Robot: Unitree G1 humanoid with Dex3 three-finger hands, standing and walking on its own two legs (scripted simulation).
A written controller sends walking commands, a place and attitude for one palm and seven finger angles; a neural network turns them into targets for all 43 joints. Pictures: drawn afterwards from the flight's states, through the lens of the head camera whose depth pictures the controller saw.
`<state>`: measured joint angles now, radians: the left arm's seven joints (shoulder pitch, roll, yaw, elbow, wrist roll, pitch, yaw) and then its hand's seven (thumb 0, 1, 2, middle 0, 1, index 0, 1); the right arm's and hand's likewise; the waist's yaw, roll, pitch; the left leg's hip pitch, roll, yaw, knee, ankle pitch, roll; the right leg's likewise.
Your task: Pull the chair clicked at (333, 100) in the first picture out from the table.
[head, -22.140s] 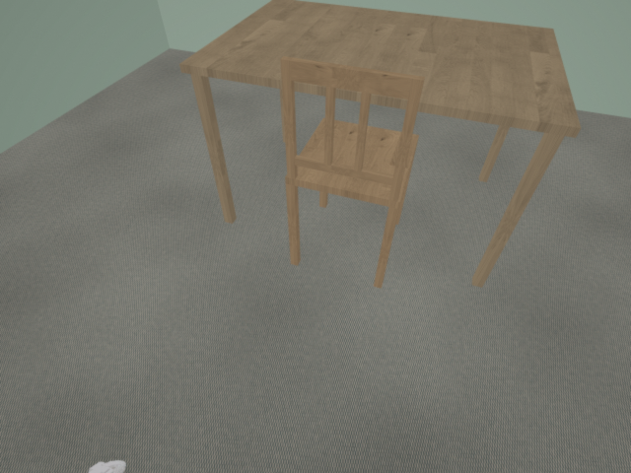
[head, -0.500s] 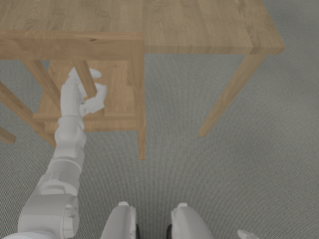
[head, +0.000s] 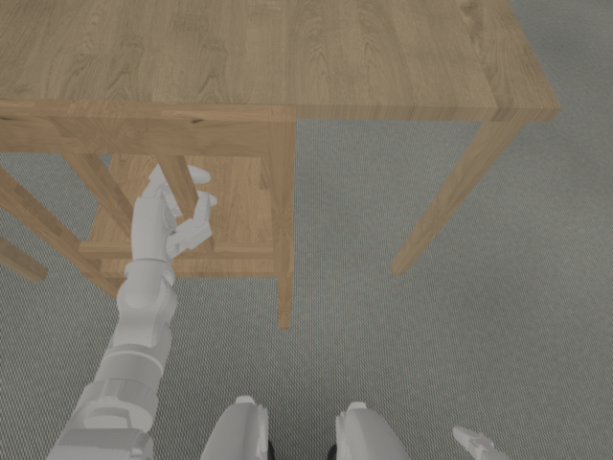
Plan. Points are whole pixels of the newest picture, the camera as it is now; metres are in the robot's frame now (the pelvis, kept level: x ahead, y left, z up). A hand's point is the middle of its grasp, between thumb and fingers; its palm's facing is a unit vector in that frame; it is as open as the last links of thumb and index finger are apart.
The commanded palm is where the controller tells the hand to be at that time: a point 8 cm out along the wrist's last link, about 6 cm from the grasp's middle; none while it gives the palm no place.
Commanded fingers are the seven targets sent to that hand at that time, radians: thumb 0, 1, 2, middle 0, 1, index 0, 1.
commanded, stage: hook a spindle and tug to test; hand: left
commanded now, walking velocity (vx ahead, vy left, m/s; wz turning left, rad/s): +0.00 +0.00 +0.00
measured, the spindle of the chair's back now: (118, 207) +0.44 +0.26 +0.00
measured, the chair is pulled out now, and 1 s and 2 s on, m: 0.03 0.14 0.22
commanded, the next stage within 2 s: step backward, pulling the chair out in 0.16 s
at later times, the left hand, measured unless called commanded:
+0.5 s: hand (203, 232) +0.39 +0.13 +0.04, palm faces +0.07 -0.99 -0.09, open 5.5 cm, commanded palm +0.37 +0.18 +0.03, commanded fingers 0.00 0.90 0.90 -0.50 -1.45 -0.50 -1.45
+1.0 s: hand (222, 290) +0.31 +0.10 +0.04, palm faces -0.01 -0.99 -0.15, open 5.3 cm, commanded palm +0.31 +0.16 +0.04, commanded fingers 0.00 0.90 0.90 -0.50 -1.45 -0.50 -1.45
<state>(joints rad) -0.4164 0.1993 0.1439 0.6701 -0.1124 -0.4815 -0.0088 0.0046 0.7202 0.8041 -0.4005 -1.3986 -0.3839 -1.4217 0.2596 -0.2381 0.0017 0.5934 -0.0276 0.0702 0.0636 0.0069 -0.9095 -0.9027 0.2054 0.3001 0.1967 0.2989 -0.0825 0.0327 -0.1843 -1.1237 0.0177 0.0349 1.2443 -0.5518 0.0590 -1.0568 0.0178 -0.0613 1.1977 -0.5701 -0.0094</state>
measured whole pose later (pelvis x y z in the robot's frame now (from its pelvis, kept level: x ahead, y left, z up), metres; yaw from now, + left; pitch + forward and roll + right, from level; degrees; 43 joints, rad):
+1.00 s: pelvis -0.04 -0.02 +0.10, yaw -2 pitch +5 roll -1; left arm -0.43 0.17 0.04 0.98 -0.07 -0.26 0.07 0.06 0.69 0.78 -0.33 -1.13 -0.50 -1.44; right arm 0.23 -0.21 0.01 0.69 0.05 0.08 -0.11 0.01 -0.91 -0.90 0.21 0.30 0.20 0.30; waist -0.05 0.03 0.11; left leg -0.46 0.03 0.09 0.58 -0.21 0.03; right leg -0.43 0.05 -0.01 0.57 -0.22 -0.03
